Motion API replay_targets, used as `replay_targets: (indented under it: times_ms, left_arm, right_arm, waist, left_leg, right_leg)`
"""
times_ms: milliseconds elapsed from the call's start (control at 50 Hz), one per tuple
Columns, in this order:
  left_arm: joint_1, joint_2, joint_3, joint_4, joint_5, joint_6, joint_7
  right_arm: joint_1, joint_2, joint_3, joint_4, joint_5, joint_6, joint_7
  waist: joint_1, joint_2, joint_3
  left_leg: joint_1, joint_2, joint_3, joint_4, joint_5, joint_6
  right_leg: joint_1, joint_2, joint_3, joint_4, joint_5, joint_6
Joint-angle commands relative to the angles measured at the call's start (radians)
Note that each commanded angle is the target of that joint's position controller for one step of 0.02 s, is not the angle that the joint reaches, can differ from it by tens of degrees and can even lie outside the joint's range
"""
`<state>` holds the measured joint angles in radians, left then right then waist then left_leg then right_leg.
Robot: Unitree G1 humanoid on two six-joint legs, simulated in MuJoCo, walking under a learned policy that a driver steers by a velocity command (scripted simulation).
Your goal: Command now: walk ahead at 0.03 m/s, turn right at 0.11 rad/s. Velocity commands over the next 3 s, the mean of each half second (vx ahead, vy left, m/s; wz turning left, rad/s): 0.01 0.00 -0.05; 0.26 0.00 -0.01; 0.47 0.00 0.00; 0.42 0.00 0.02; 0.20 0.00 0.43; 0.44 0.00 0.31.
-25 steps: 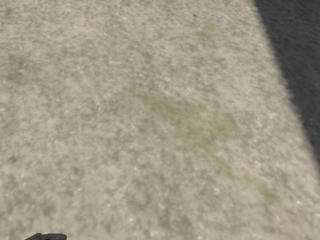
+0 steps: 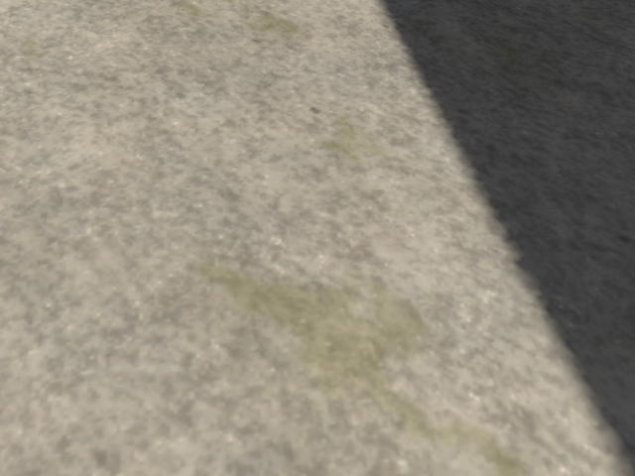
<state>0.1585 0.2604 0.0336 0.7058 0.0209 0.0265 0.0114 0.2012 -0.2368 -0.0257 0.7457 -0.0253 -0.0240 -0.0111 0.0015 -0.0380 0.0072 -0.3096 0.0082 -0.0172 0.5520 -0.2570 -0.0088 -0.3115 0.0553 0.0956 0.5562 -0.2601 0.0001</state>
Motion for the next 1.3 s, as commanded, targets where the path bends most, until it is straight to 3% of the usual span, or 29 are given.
replay_targets:
  times_ms: [20,60,180,540,580,620,660,680,700,740,760,780,800,820,840,860,880,920,960,1000,1060,1140,1180,1200,1220,1240,1260,1280,1300]
  left_arm:
    - [0.0,0.091,0.03,-0.049,0.004,0.01,-0.001]
    - [0.008,0.097,0.033,-0.034,-0.005,0.008,-0.004]
    - [0.008,0.082,0.034,0.004,-0.009,-0.012,0.002]
    - [0.027,0.077,0.037,0.139,-0.015,-0.012,0.029]
    - [0.051,0.07,0.037,0.171,-0.02,-0.009,0.031]
    - [0.044,0.076,0.04,0.174,-0.03,-0.02,0.031]
    - [0.0,0.043,0.033,0.153,-0.041,-0.057,0.021]
    - [-0.026,0.04,0.032,0.145,-0.044,-0.076,0.014]
    - [-0.034,0.049,0.035,0.145,-0.047,-0.089,0.006]
    - [0.013,0.047,0.037,0.17,-0.052,-0.107,-0.008]
    - [0.079,0.042,0.04,0.206,-0.051,-0.112,-0.013]
    - [0.154,0.05,0.05,0.252,-0.043,-0.112,-0.014]
    - [0.244,0.071,0.06,0.286,-0.039,-0.109,-0.014]
    - [0.356,0.145,0.077,0.306,-0.04,-0.11,-0.006]
    - [0.393,0.202,0.083,0.306,-0.031,-0.12,-0.019]
    - [0.314,0.138,0.061,0.285,-0.024,-0.133,-0.02]
    - [0.266,0.101,0.049,0.265,-0.026,-0.14,-0.021]
    - [0.22,0.09,0.037,0.25,-0.03,-0.137,-0.024]
    - [0.255,0.061,0.023,0.262,-0.024,-0.124,-0.019]
    - [0.28,0.081,0.023,0.27,-0.023,-0.114,-0.007]
    - [0.298,0.117,0.025,0.273,-0.021,-0.11,0.006]
    - [0.332,0.131,0.031,0.298,-0.039,-0.113,0.009]
    - [0.317,0.14,0.038,0.299,-0.041,-0.107,0.009]
    - [0.302,0.152,0.043,0.295,-0.037,-0.102,0.009]
    - [0.289,0.163,0.048,0.29,-0.032,-0.094,0.008]
    - [0.28,0.153,0.044,0.285,-0.025,-0.084,0.009]
    - [0.284,0.126,0.031,0.265,-0.012,-0.08,0.009]
    - [0.429,-0.034,-0.012,0.258,-0.018,-0.099,-0.005]
    - [0.381,0.038,0.003,0.274,-0.039,-0.128,-0.012]
  right_arm:
    - [-0.048,-0.142,-0.029,-0.062,0.007,-0.021,0.001]
    - [-0.039,-0.139,-0.028,-0.064,0.003,-0.02,0.004]
    - [-0.027,-0.118,-0.024,-0.056,0.013,-0.015,-0.001]
    - [-0.028,-0.105,-0.023,0.051,0.017,-0.007,-0.003]
    - [-0.004,-0.111,-0.026,0.08,0.021,-0.002,-0.006]
    - [0.017,-0.147,-0.038,0.09,0.034,0.0,-0.014]
    - [0.089,-0.187,-0.049,0.114,0.044,-0.016,-0.018]
    - [0.096,-0.208,-0.057,0.121,0.045,-0.023,-0.019]
    - [0.088,-0.21,-0.059,0.12,0.041,-0.03,-0.02]
    - [0.028,-0.199,-0.057,0.104,0.049,-0.033,-0.013]
    - [-0.024,-0.197,-0.056,0.093,0.061,-0.028,-0.009]
    - [-0.034,-0.18,-0.053,0.09,0.061,-0.025,-0.007]
    - [-0.054,-0.138,-0.041,0.081,0.055,-0.029,-0.005]
    - [-0.075,-0.065,-0.02,0.053,0.046,-0.039,-0.001]
    - [-0.096,-0.095,-0.03,0.02,0.061,-0.056,-0.006]
    - [-0.072,-0.139,-0.041,0.031,0.075,-0.067,-0.002]
    - [-0.045,-0.137,-0.041,0.048,0.077,-0.075,0.007]
    - [-0.065,-0.137,-0.047,0.055,0.057,-0.084,0.016]
    - [-0.085,-0.108,-0.043,0.054,0.046,-0.08,0.031]
    - [-0.141,-0.08,-0.034,0.034,0.041,-0.073,0.037]
    - [-0.261,-0.05,-0.016,-0.009,0.045,-0.071,0.041]
    - [-0.331,-0.079,-0.016,-0.042,0.056,-0.07,0.052]
    - [-0.317,-0.106,-0.024,-0.046,0.054,-0.073,0.059]
    - [-0.277,-0.127,-0.033,-0.038,0.052,-0.075,0.059]
    - [-0.195,-0.154,-0.048,-0.017,0.051,-0.073,0.055]
    - [-0.028,-0.188,-0.071,0.035,0.053,-0.068,0.048]
    - [0.156,-0.238,-0.088,0.078,0.047,-0.063,0.037]
    - [0.248,-0.319,-0.104,0.112,0.033,-0.06,0.043]
    - [0.222,-0.223,-0.076,0.112,0.037,-0.062,0.046]
  waist:
    - [0.022,0.182,-0.056]
    - [0.008,0.12,-0.024]
    - [-0.011,0.029,-0.058]
    - [-0.002,0.038,-0.011]
    - [-0.002,0.053,-0.011]
    - [-0.014,0.104,0.067]
    - [-0.035,0.197,0.119]
    - [-0.039,0.218,0.149]
    - [-0.035,0.209,0.153]
    - [0.006,0.194,0.122]
    - [0.048,0.183,0.102]
    - [0.075,0.161,0.069]
    - [0.106,0.089,0.036]
    - [0.131,-0.149,-0.001]
    - [0.14,-0.254,0.031]
    - [0.092,-0.121,0.079]
    - [0.067,-0.082,0.088]
    - [0.047,-0.041,0.095]
    - [0.048,-0.057,0.076]
    - [0.059,-0.046,0.085]
    - [0.084,-0.045,0.114]
    - [0.074,-0.059,0.147]
    - [0.041,-0.056,0.125]
    - [0.012,-0.067,0.086]
    - [-0.036,-0.084,0.019]
    - [-0.117,-0.077,-0.081]
    - [-0.184,-0.011,-0.211]
    - [-0.108,0.295,-0.393]
    - [-0.128,0.257,-0.373]
  left_leg:
    - [0.006,0.127,-0.152,-0.165,0.077,0.06]
    - [0.019,0.084,-0.099,-0.146,0.022,0.033]
    - [0.098,0.059,-0.059,-0.077,0.166,0.042]
    - [0.095,0.033,-0.042,-0.117,0.135,0.033]
    - [0.088,0.016,-0.038,-0.141,-0.118,0.047]
    - [0.052,0.061,-0.13,-0.201,-0.44,0.106]
    - [0.096,0.223,-0.37,-0.34,-0.603,0.203]
    - [0.081,0.296,-0.471,-0.387,-0.596,0.247]
    - [0.072,0.318,-0.494,-0.397,-0.539,0.261]
    - [0.057,0.279,-0.39,-0.376,-0.408,0.222]
    - [-0.021,0.22,-0.289,-0.347,-0.343,0.185]
    - [-0.087,0.157,-0.207,-0.278,-0.274,0.152]
    - [-0.154,0.099,-0.124,-0.136,-0.192,0.113]
    - [-0.31,-0.016,0.029,0.19,-0.148,0.041]
    - [-0.471,-0.059,-0.004,0.409,-0.307,0.033]
    - [-0.542,0.011,-0.071,0.543,-0.276,0.05]
    - [-0.564,0.046,-0.079,0.571,-0.174,0.071]
    - [-0.566,0.097,-0.055,0.522,-0.029,0.074]
    - [-0.506,0.102,-0.015,0.457,0.056,0.049]
    - [-0.486,0.092,0.02,0.352,0.117,0.017]
    - [-0.366,0.056,0.058,0.133,0.246,-0.002]
    - [-0.294,0.04,0.041,0.005,0.304,0.029]
    - [-0.263,0.033,0.034,-0.025,0.266,0.061]
    - [-0.198,0.013,0.046,-0.023,0.236,0.079]
    - [-0.082,-0.018,0.07,-0.012,0.204,0.099]
    - [0.127,-0.046,0.091,-0.015,0.197,0.127]
    - [0.441,0.092,-0.067,0.017,0.158,0.179]
    - [0.769,0.353,-0.586,-0.123,-0.152,0.35]
    - [0.721,0.359,-0.771,-0.286,-0.273,0.331]
  right_leg:
    - [0.111,-0.057,0.034,-0.066,0.088,-0.003]
    - [0.075,-0.057,0.038,-0.067,0.084,-0.034]
    - [0.077,-0.072,0.054,-0.077,0.189,-0.026]
    - [0.126,-0.075,0.049,-0.101,0.194,-0.012]
    - [0.112,-0.04,0.012,-0.093,-0.039,-0.02]
    - [-0.012,-0.01,-0.028,-0.034,-0.301,-0.038]
    - [-0.137,-0.006,-0.091,0.112,-0.235,-0.036]
    - [-0.16,-0.039,-0.09,0.165,-0.178,-0.04]
    - [-0.164,-0.066,-0.072,0.189,-0.175,-0.05]
    - [-0.062,-0.078,-0.09,0.075,-0.189,-0.076]
    - [0.104,-0.056,-0.124,-0.054,-0.091,-0.085]
    - [0.259,-0.024,-0.138,-0.096,0.009,-0.072]
    - [0.368,-0.073,-0.049,-0.135,-0.009,-0.08]
    - [0.489,-0.267,0.287,-0.298,-0.202,-0.164]
    - [0.501,-0.421,0.596,-0.398,-0.256,-0.288]
    - [0.474,-0.426,0.555,-0.386,-0.272,-0.294]
    - [0.468,-0.383,0.457,-0.387,-0.248,-0.258]
    - [0.446,-0.336,0.307,-0.41,-0.061,-0.202]
    - [0.412,-0.283,0.179,-0.422,0.142,-0.182]
    - [0.376,-0.258,0.099,-0.431,0.263,-0.186]
    - [0.267,-0.229,0.023,-0.463,0.273,-0.177]
    - [0.293,-0.279,0.005,-0.474,0.284,-0.172]
    - [0.367,-0.307,-0.008,-0.418,0.407,-0.152]
    - [0.395,-0.311,-0.019,-0.357,0.568,-0.141]
    - [0.406,-0.301,-0.036,-0.25,0.763,-0.127]
    - [0.361,-0.26,-0.069,-0.056,0.869,-0.103]
    - [0.145,-0.217,-0.084,0.231,0.649,-0.075]
    - [-0.224,-0.014,-0.086,0.636,-0.032,-0.01]
    - [-0.33,-0.017,0.054,0.768,-0.287,-0.032]
